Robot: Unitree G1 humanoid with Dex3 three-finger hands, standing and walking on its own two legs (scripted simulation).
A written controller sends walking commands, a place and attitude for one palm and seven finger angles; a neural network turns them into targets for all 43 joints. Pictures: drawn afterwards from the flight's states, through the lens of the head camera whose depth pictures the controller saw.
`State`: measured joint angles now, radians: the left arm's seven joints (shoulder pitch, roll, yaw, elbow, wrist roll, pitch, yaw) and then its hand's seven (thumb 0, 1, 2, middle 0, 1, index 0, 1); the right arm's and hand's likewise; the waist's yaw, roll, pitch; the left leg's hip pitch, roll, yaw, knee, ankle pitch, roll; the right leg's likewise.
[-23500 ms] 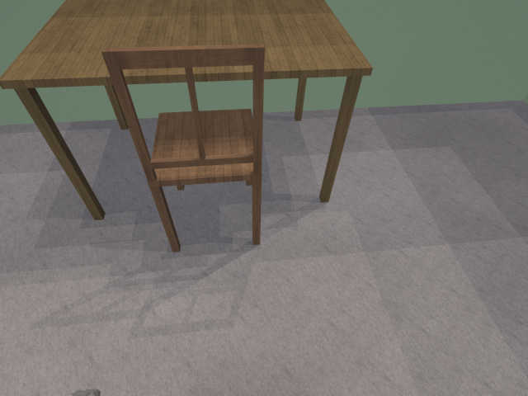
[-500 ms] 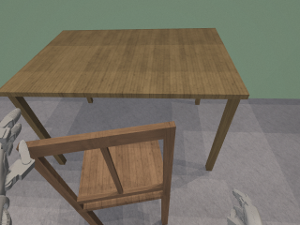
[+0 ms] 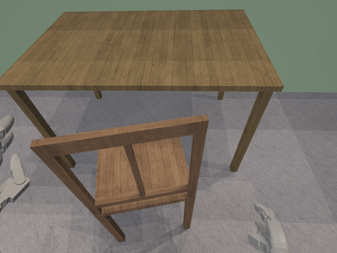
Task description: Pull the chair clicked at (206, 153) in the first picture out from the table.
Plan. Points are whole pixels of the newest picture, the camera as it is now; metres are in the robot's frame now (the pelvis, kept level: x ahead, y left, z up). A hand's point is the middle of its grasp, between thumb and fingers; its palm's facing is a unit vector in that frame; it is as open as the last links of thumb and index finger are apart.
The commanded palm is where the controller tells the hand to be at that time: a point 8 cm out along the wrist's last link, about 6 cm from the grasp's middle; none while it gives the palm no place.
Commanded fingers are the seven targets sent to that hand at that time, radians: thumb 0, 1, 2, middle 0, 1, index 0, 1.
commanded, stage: step back with the hand held close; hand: left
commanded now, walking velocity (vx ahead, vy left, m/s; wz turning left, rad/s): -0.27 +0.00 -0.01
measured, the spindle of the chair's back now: (136, 173) +0.34 +0.14 -0.07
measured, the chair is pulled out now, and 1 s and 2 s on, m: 0.19 0.19 0.19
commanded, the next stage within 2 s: stop stepping back and stand still in 1.00 s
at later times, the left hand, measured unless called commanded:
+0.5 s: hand (6, 204) +0.16 +0.27 +0.17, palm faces +0.43 -0.78 -0.45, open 7.4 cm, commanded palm +0.09 +0.31 +0.18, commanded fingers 0.00 0.90 0.90 -0.20 -0.30 -0.20 -0.30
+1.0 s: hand out of the picture +0.09 +0.26 +0.17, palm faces +0.42 -0.78 -0.46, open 7.4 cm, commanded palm +0.03 +0.29 +0.18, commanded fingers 0.00 0.90 0.90 -0.20 -0.30 -0.20 -0.30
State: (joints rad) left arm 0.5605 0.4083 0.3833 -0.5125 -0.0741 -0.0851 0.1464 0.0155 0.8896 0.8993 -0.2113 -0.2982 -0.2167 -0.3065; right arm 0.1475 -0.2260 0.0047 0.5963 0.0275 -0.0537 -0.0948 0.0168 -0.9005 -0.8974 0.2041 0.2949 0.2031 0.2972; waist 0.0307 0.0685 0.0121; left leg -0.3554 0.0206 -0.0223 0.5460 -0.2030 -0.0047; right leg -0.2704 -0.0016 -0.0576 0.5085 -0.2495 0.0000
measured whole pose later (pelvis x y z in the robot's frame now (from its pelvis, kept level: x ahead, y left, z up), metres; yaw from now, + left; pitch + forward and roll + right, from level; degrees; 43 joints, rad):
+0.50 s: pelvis -0.05 +0.01 -0.01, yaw +0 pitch +0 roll -3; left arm 0.55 0.43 0.41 -0.59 -0.05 -0.14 0.18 0.01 0.89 0.90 -0.21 -0.30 -0.22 -0.31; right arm 0.18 -0.24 0.00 0.62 0.02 -0.10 -0.10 0.02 -0.90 -0.90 0.20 0.30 0.20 0.30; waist 0.00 0.02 0.02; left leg -0.47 0.04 -0.03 0.64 -0.17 0.01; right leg -0.37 0.01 -0.07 0.59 -0.23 0.01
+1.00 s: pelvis -0.11 -0.01 -0.01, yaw +0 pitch +1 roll -1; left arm 0.54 0.44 0.44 -0.60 -0.06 -0.14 0.15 0.02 0.89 0.90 -0.21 -0.30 -0.21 -0.31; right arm 0.12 -0.17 0.01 0.61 -0.01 -0.12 -0.06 0.02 -0.90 -0.90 0.20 0.29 0.20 0.30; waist 0.03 -0.02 0.03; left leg -0.43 0.05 0.01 0.56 -0.15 0.00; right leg -0.36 0.04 0.02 0.69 -0.38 0.01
